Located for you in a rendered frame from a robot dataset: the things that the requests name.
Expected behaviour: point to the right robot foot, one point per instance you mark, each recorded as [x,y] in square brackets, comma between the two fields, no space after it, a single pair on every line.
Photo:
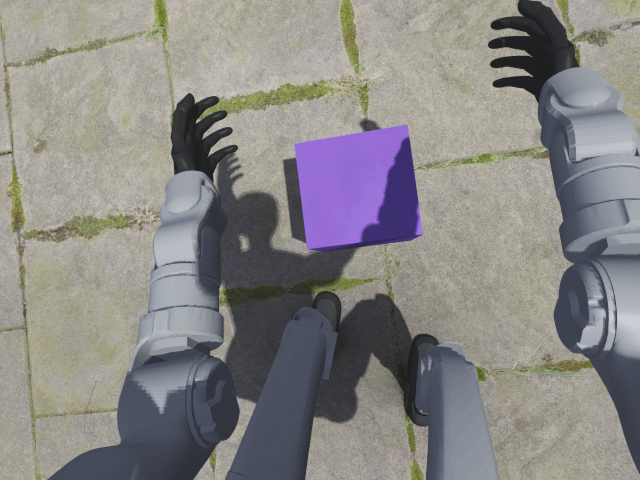
[420,346]

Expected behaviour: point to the robot left upper arm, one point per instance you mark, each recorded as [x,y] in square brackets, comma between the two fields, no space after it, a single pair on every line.
[172,415]

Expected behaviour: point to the robot right upper arm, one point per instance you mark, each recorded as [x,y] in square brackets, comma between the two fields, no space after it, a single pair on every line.
[597,314]

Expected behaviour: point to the carton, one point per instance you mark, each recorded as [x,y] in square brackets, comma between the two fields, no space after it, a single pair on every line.
[358,190]

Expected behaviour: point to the right robot forearm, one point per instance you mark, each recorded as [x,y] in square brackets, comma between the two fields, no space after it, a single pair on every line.
[594,152]

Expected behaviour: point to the robot left hand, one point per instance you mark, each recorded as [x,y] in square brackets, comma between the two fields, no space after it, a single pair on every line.
[189,151]

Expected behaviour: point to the left robot forearm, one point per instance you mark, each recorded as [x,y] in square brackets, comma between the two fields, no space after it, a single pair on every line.
[183,318]

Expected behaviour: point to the robot right hand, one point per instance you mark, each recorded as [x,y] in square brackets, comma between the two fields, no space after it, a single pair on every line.
[547,43]

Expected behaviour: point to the right robot shin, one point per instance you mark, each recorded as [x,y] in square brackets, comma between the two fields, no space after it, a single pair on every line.
[449,347]

